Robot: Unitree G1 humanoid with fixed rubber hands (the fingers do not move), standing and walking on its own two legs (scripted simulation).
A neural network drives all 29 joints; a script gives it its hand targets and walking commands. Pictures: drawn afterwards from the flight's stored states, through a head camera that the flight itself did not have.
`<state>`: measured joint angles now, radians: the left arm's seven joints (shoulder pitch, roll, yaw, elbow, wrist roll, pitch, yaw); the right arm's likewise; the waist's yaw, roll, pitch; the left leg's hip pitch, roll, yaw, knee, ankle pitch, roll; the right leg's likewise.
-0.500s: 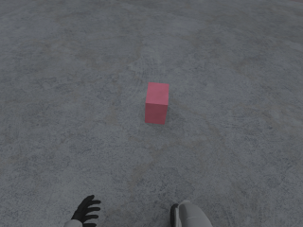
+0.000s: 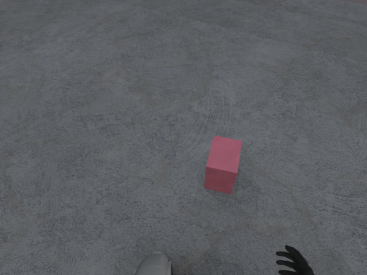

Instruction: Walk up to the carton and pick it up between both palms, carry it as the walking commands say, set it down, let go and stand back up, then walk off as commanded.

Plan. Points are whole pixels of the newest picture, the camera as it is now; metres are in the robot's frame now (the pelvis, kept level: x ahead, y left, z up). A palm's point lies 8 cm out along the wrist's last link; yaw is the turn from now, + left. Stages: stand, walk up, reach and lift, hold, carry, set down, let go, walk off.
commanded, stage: walk up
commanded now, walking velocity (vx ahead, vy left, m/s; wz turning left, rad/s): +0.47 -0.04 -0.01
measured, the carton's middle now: (222, 165) +0.78 -0.10 -0.65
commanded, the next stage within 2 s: none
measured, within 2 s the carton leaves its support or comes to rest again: neither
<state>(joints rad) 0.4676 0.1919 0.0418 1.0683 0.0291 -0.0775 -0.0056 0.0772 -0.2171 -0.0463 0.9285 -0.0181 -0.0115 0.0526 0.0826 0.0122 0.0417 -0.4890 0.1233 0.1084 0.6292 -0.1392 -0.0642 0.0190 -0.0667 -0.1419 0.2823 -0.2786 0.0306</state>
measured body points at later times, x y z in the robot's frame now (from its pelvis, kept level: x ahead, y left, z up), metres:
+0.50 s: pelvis +0.18 -0.01 +0.00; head +0.21 +0.01 +0.45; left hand +0.29 +0.22 -0.15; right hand +0.11 -0.25 -0.13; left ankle +0.14 +0.13 -0.74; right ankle +0.26 -0.16 -0.71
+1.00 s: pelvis +0.27 -0.04 -0.01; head +0.28 -0.04 +0.44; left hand +0.29 +0.19 -0.17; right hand +0.33 -0.28 -0.16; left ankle +0.30 +0.06 -0.75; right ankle +0.27 -0.16 -0.74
